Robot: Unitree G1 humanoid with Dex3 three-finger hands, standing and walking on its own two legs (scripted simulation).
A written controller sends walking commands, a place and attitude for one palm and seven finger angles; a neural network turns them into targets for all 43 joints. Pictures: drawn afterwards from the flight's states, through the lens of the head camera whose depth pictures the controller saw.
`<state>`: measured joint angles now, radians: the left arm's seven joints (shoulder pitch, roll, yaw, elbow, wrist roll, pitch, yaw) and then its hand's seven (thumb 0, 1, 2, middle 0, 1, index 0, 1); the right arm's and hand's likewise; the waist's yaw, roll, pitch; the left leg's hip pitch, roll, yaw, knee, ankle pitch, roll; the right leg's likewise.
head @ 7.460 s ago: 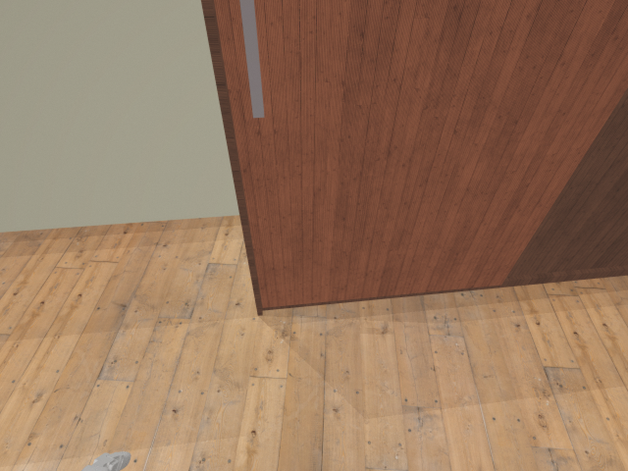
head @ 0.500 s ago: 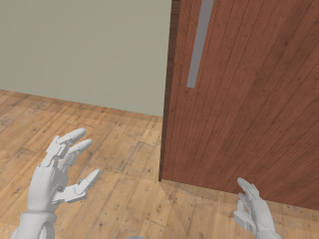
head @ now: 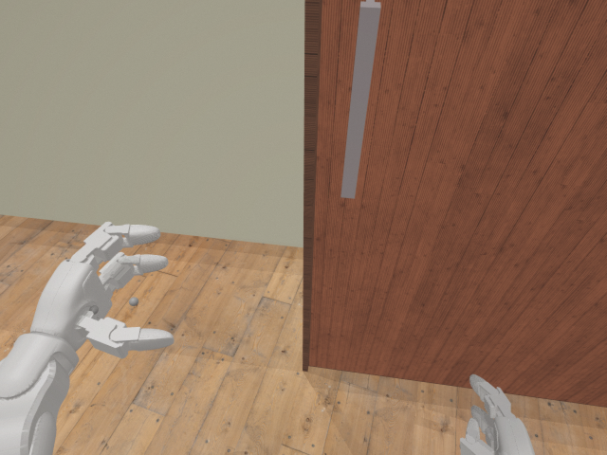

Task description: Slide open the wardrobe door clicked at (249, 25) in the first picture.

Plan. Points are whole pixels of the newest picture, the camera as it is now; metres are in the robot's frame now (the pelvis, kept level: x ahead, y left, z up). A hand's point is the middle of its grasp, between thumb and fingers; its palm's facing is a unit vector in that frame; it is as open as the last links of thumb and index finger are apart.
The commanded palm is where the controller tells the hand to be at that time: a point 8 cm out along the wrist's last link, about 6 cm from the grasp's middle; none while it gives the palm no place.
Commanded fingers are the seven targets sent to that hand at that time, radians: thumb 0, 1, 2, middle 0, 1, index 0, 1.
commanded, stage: raise the hand with hooked fingers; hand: left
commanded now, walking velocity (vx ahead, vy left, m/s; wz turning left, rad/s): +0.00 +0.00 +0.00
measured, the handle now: (357, 109) +0.52 -0.02 +0.23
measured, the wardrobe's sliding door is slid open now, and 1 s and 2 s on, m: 0.00 0.00 0.00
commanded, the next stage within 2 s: move the hooked fingers beside the handle in 1.00 s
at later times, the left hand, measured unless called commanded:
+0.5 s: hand (48, 190) +0.27 +0.27 +0.26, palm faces +0.08 -0.99 -0.12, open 13.9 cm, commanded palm +0.24 +0.31 +0.25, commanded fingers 0.00 -0.50 0.30 -0.30 -1.20 -0.30 -1.20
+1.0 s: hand (68, 202) +0.28 +0.27 +0.24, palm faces +0.06 -0.99 -0.12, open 14.0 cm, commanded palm +0.24 +0.31 +0.25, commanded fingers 0.00 -0.50 0.30 -0.30 -1.20 -0.30 -1.20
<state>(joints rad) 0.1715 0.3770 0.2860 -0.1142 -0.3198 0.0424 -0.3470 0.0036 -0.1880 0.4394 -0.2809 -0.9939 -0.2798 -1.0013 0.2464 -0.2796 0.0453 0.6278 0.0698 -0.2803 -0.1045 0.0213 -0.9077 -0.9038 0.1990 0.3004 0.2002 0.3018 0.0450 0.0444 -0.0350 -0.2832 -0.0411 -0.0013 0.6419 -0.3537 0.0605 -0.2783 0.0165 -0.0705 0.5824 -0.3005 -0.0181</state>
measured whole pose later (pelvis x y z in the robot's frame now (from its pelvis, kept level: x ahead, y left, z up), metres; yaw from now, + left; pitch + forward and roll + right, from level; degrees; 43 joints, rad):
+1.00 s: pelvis +0.00 -0.01 +0.01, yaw +0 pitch -3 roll -1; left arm -0.25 0.55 0.47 0.08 -0.33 0.40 -0.46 -0.01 -0.50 0.30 -0.30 -1.20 -0.30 -1.20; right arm 0.18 -0.28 0.09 0.60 0.11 -0.16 -0.08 0.02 -0.91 -0.90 0.20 0.30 0.20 0.30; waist 0.07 0.08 -0.03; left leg -0.17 -0.04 -0.01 0.51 -0.28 0.04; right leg -0.17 0.02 -0.08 0.47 -0.25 -0.03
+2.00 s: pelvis +0.01 -0.02 +0.01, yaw -1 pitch -1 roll +0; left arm -0.50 0.31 0.20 0.14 -0.25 0.44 -0.17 -0.01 -0.50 0.30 -0.30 -1.20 -0.30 -1.20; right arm 0.14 -0.24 0.09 0.63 0.09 -0.07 -0.06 0.02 -0.91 -0.90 0.20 0.30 0.20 0.30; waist 0.03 0.06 -0.04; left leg -0.16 -0.03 0.00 0.46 -0.28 0.03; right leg -0.18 0.03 -0.06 0.45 -0.25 -0.05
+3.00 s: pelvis +0.01 -0.03 +0.02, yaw -3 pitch +1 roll +0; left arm -0.83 0.18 0.17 0.65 -0.14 0.21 0.05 -0.01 -0.50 0.30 -0.30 -1.20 -0.30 -1.20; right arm 0.27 -0.23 0.04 0.68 0.06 -0.03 -0.05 0.02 -0.91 -0.90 0.20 0.30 0.20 0.30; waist -0.03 0.04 -0.03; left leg -0.17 -0.01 0.04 0.41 -0.25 0.03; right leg -0.21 0.05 -0.02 0.41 -0.21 -0.05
